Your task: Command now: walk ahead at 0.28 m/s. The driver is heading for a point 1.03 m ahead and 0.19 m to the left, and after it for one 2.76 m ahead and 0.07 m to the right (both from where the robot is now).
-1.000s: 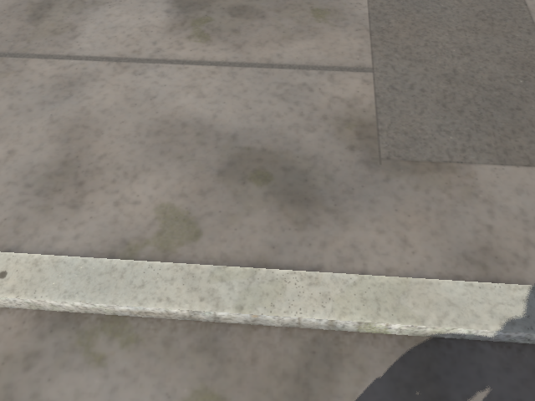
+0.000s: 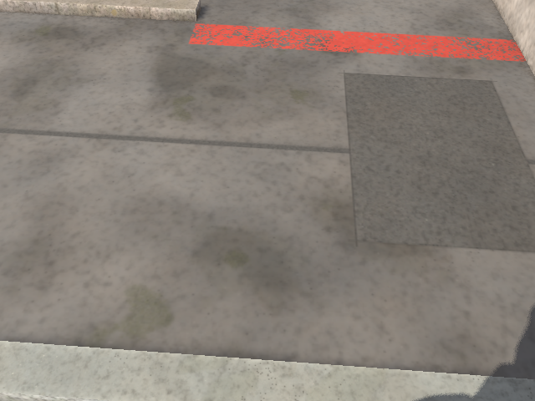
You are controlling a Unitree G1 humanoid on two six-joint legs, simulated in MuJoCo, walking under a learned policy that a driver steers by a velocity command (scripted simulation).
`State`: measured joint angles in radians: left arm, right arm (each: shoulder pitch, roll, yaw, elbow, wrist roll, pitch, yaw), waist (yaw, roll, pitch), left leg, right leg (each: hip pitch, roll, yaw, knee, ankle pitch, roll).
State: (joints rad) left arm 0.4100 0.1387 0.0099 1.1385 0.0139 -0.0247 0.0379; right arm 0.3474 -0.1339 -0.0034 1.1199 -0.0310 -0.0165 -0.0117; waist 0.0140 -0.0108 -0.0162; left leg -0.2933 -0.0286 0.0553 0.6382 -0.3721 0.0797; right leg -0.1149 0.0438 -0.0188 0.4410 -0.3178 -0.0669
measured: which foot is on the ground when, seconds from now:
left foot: down 0.00-0.60, up 0.62-0.94, down 0.96-1.00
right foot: down 0.00-0.16, up 0.18-0.56, down 0.58-1.00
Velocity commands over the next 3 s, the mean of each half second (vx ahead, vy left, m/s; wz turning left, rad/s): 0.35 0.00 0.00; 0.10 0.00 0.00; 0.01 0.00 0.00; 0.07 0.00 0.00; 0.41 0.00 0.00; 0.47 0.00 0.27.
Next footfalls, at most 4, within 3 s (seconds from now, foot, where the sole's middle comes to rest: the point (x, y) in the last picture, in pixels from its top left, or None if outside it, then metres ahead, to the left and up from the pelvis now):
0.58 right None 0.39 -0.01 -0.78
0.96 left None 0.34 0.17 -0.78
2.08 right None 0.40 -0.03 -0.70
2.22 right None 0.40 -0.04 -0.78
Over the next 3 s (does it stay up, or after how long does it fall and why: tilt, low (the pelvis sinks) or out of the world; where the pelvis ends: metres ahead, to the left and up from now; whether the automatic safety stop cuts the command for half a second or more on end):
stays up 0.83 -0.01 0.01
